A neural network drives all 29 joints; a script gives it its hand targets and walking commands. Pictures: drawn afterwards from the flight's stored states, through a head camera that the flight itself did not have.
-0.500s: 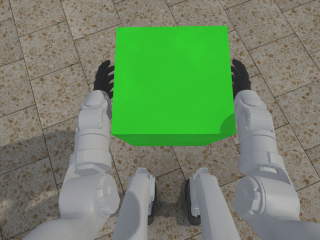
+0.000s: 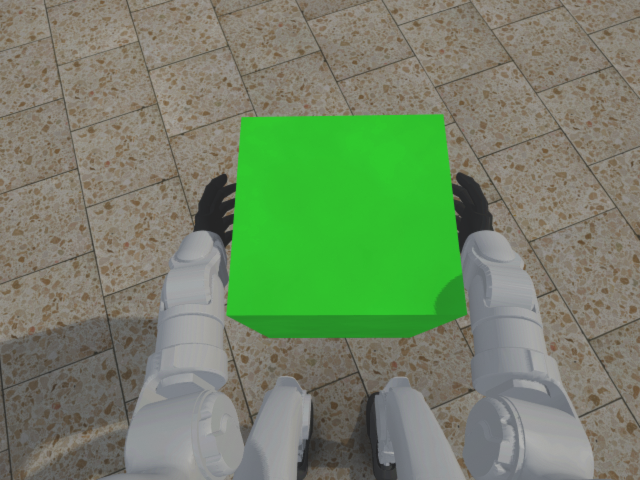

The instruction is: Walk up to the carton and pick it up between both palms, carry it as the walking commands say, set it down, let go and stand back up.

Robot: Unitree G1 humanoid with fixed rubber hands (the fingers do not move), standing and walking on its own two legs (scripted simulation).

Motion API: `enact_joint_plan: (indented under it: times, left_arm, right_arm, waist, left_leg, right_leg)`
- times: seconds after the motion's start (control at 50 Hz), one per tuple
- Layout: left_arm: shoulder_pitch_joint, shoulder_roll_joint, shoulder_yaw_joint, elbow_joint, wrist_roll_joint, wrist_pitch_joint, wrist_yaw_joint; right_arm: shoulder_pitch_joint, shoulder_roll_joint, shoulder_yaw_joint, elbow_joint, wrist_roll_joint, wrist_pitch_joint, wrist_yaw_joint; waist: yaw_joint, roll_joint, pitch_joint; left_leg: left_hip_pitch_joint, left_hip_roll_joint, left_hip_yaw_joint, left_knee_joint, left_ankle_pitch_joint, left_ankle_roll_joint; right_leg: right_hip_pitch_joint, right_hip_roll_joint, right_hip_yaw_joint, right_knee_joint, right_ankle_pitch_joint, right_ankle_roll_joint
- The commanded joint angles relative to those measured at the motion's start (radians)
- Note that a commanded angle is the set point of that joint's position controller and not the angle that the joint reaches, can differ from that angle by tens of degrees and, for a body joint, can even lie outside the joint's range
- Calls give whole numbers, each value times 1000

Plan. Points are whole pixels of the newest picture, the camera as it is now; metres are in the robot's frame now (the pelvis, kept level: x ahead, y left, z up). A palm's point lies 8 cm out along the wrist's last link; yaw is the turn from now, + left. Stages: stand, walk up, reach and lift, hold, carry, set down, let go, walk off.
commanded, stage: reach and lift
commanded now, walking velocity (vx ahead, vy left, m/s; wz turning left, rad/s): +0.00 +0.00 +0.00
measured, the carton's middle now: (340, 246) +0.41 +0.01 -0.11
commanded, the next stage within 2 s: none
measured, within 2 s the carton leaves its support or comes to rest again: neither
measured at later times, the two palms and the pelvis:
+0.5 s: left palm (190, 231) +0.39 +0.17 +0.02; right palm (501, 232) +0.38 -0.16 +0.02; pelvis +0.02 +0.00 +0.06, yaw +0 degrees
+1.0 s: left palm (162, 228) +0.36 +0.17 +0.10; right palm (542, 229) +0.36 -0.16 +0.10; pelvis +0.04 +0.00 +0.10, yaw +0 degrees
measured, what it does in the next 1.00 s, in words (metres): rises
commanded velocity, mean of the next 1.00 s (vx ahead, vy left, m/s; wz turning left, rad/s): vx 0.00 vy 0.00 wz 0.00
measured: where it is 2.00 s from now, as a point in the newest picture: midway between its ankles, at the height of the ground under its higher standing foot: (340, 452)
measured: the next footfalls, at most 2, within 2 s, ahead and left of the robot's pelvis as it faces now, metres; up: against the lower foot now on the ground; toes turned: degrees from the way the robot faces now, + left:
none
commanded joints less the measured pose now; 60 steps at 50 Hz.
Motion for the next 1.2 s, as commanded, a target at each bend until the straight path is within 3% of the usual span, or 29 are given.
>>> enact_joint_plan:
  times: [0.0,0.7,1.18]
  left_arm:
    - [-540,-1020,-553,-9,-126,-19,-245]
    - [-241,-1022,-622,-122,-106,35,-238]
    - [-110,-970,-684,-257,-138,161,-204]
  right_arm:
    - [-554,1001,565,12,120,-14,227]
    - [-264,974,627,-100,97,25,240]
    - [-130,924,677,-248,129,167,213]
  waist:
    - [7,7,-742]
    - [0,7,-448]
    - [-2,13,-175]
  left_leg:
    - [468,-87,-27,-138,293,2]
    - [948,-56,-65,-505,432,-3]
    - [1196,-32,-79,-723,419,-2]
  right_leg:
    - [472,85,42,-138,296,2]
    - [876,47,75,-510,390,-3]
    - [1180,25,79,-738,394,-2]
